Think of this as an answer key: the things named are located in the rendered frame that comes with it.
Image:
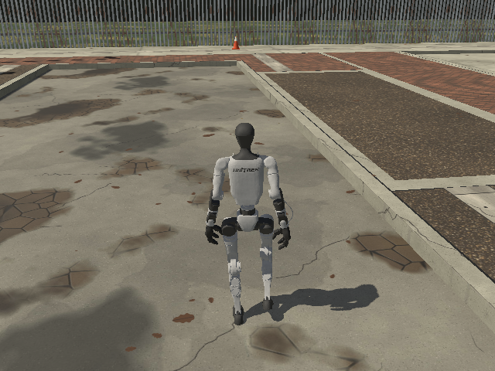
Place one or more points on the robot left upper arm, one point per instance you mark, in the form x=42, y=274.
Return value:
x=218, y=178

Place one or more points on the robot right upper arm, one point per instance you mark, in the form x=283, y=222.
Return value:
x=273, y=177

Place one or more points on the robot torso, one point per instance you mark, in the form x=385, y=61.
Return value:
x=246, y=186

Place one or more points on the robot right hand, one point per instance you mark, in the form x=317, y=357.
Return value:
x=286, y=236

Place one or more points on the robot left hand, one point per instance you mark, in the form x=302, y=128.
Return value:
x=209, y=233

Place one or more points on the robot left forearm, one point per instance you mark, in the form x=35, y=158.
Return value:
x=212, y=210

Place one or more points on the right robot foot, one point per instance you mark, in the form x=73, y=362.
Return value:
x=267, y=304

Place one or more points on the robot right forearm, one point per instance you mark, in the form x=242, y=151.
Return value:
x=279, y=205

